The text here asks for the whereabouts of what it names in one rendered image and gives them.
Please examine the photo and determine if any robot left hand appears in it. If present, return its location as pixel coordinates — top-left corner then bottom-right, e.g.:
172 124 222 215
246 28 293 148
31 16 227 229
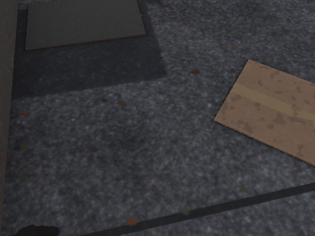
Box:
12 224 60 236

